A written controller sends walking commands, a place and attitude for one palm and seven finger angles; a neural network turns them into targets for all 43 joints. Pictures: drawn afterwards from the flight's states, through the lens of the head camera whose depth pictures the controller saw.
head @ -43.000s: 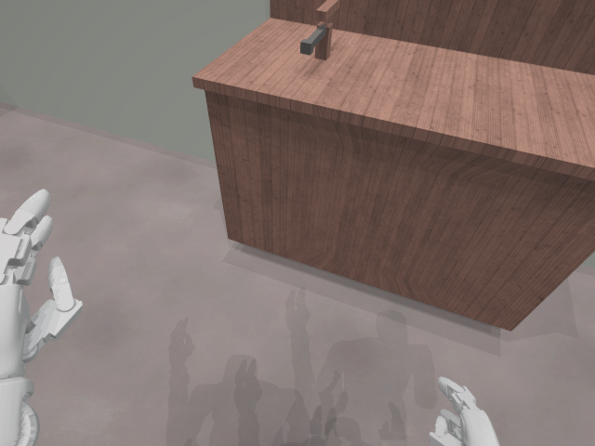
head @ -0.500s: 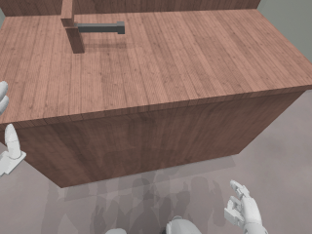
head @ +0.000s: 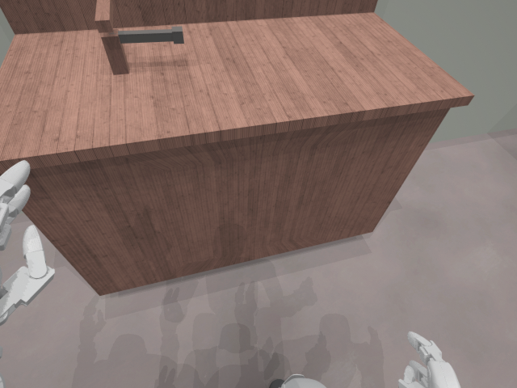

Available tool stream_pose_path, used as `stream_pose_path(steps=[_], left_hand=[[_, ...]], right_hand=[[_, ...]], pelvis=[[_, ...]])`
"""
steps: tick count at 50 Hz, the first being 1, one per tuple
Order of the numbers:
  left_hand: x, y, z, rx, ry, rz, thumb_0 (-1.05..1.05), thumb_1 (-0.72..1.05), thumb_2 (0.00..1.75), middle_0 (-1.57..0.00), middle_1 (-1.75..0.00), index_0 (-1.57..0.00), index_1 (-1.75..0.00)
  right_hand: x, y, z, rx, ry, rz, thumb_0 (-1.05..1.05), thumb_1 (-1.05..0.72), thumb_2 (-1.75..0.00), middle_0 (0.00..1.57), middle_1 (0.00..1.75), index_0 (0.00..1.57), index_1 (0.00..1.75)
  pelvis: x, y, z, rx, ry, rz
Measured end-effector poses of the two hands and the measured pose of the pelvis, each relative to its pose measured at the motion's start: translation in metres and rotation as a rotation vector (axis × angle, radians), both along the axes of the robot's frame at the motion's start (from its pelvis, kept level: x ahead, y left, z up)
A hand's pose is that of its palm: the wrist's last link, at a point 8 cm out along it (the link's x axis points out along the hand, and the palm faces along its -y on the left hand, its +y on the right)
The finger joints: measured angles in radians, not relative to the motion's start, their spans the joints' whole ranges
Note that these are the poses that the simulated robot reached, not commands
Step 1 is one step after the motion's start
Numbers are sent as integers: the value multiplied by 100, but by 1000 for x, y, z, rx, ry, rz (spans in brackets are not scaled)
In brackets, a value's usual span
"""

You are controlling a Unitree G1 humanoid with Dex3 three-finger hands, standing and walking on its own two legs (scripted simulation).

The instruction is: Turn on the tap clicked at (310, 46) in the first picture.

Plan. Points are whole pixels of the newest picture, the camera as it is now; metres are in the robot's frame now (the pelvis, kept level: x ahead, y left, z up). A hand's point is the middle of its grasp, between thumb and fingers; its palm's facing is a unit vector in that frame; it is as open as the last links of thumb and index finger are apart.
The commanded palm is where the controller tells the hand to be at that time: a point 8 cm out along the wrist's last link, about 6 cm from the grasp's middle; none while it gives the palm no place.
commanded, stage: stop stepping back and stand still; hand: left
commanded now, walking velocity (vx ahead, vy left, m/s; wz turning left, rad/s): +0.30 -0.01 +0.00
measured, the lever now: (177, 35) +0.83 +0.20 +0.13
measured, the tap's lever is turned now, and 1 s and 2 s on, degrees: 86 86 86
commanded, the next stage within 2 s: stand and check the lever's angle in 0.50 s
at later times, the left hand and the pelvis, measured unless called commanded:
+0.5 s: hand (56, 296) +0.18 +0.20 +0.18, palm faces +0.32 -0.86 -0.41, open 7.4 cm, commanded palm +0.14 +0.26 +0.19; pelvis -0.03 -0.02 +0.00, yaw -1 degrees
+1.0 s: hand (63, 243) +0.24 +0.21 +0.19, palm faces +0.38 -0.81 -0.45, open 7.4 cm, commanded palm +0.18 +0.25 +0.19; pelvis +0.02 -0.03 +0.02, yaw +0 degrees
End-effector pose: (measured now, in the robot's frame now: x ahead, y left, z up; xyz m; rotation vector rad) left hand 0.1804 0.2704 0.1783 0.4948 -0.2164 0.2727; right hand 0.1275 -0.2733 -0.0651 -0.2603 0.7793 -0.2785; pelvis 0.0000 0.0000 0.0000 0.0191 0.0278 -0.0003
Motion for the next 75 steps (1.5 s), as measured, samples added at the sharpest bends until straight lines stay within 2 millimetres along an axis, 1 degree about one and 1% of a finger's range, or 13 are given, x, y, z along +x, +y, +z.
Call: stream_pose_path(steps=[4, 9, 15, 21, 29, 33, 39, 43, 49, 54, 59, 68, 75], left_hand=[[-21, 12, 9, -7, -33, 85, 2, 88, 90, -22, -30, -21, -31], [-30, 6, 26, -15, -91, 127, 2, 89, 90, -21, -30, -20, -31], [-25, -18, 6, -37, -55, 83, 2, 89, 90, -21, -30, -20, -30], [-29, -34, 4, -49, -6, -10, 2, 89, 90, -21, -30, -21, -31], [-24, -17, 31, 32, -115, 49, 2, 88, 90, -22, -30, -21, -31], [-14, -11, 21, 24, -72, 132, 1, 89, 90, -21, -30, -21, -31], [1, -37, -8, -106, 38, 79, 2, 89, 90, -21, -30, -20, -30], [7, -43, 2, -67, 12, 16, 2, 89, 90, -21, -30, -21, -31], [15, -25, 26, 29, -38, 54, 2, 89, 90, -22, -30, -21, -31], [21, -19, 13, -30, 4, 93, 2, 89, 90, -21, -30, -21, -31], [23, -26, -2, -96, 53, 75, 2, 89, 90, -21, -30, -20, -30], [17, -18, 17, -47, -13, 64, 2, 89, 90, -21, -30, -21, -31], [12, -10, 8, -79, 21, 89, 2, 89, 90, -21, -30, -20, -31]], right_hand=[[-26, 3, 0, 21, -6, -5, 1, -90, -90, 20, 30, 20, 30], [-38, 19, -15, 111, 16, 32, 1, -90, -90, 20, 30, 20, 30], [-24, 26, -39, 173, 27, 84, 1, -90, -90, 20, 30, 20, 30], [-13, 21, -12, 154, -19, 77, 1, -90, -90, 20, 30, 20, 30], [3, 12, 0, 94, -68, 83, 1, -90, -90, 20, 30, 20, 30], [12, 13, -9, 136, -57, 106, 1, -90, -90, 20, 30, 20, 30], [27, 8, -10, 136, -8, 125, 1, -90, -90, 20, 30, 20, 30], [39, 4, -1, 97, -27, 113, 1, -90, -90, 20, 30, 20, 30], [60, 6, 7, 97, -56, 107, 1, -90, -90, 20, 30, 20, 30], [73, 10, 10, 111, -85, 110, 1, -90, -90, 20, 30, 20, 30], [76, 14, 14, 103, -92, 117, 1, -90, -90, 20, 30, 20, 30], [67, 21, 15, 99, -77, 120, 1, -90, -90, 20, 30, 20, 30], [54, 24, 12, 103, -59, 105, 1, -90, -90, 20, 30, 20, 30]], pelvis=[[-9, 0, 7, 4, -33, -9], [-12, -8, 13, -14, -47, 13], [-29, -22, -2, -32, -83, 14], [-33, -26, 7, -11, -74, -5], [-22, -24, 9, -10, -58, -5], [-8, -34, 7, -2, -51, 3], [0, -37, 12, -23, -60, 13], [7, -35, 11, -22, -60, 3], [17, -34, 16, -25, -41, -1], [22, -31, 17, -28, -39, -8], [24, -28, 18, -28, -42, -9], [19, -24, 20, -31, -41, -12], [15, -19, 21, -33, -40, -16]])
